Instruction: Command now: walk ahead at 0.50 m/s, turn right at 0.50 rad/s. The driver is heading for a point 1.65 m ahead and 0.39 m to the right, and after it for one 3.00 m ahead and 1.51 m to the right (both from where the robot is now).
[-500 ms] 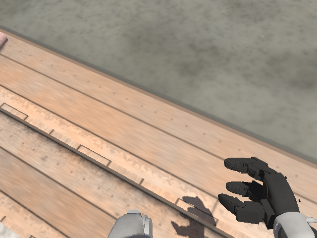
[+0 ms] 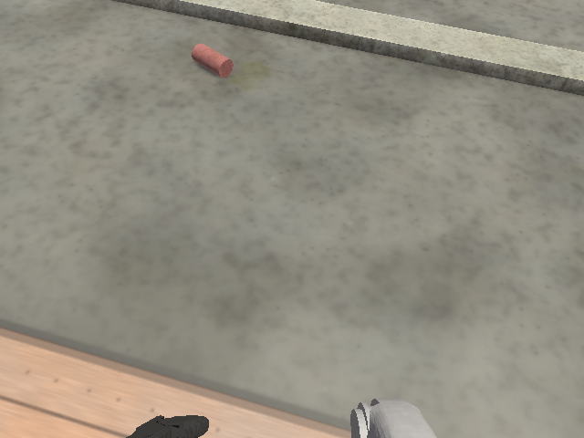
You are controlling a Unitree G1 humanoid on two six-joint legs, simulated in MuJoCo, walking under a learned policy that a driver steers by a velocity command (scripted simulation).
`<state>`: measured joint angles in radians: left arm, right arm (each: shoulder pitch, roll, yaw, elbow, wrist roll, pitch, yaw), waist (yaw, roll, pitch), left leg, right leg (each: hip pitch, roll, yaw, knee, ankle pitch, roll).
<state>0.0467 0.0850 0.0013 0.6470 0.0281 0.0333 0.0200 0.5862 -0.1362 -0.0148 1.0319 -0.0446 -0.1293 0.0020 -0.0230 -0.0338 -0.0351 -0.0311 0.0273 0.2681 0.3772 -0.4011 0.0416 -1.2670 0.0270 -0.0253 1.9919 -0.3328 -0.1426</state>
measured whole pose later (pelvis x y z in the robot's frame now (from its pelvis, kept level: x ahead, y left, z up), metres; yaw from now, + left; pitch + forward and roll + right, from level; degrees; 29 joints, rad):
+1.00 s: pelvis +0.60 -0.10 +0.15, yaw -27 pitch +3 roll +1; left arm 0.08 0.22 0.01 0.63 0.04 -0.04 -0.05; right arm 0.48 -0.23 -0.04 0.82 -0.01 -0.08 0.01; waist -0.08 -0.05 -0.03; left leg -0.11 -0.06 0.03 0.31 -0.24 0.05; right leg -0.61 -0.05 0.02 0.75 -0.15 0.01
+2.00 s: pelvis +1.03 -0.18 +0.15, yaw -6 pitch +0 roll +1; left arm 0.27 0.22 0.03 0.81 0.03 0.02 -0.01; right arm 0.27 -0.20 -0.02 0.80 -0.02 -0.04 -0.02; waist 0.01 -0.04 0.06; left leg -0.10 -0.09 0.11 0.32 -0.22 0.10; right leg -0.55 -0.03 -0.01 0.82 -0.18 -0.01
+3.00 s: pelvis +1.08 -0.17 +0.14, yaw -32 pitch +0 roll +0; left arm 0.17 0.26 0.04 0.78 0.01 0.06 0.01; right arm 0.27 -0.24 -0.02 0.77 -0.01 0.01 -0.01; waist -0.03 -0.02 0.04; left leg -0.24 -0.02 0.01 0.49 -0.24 0.03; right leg -0.16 0.04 0.05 0.45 -0.28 0.00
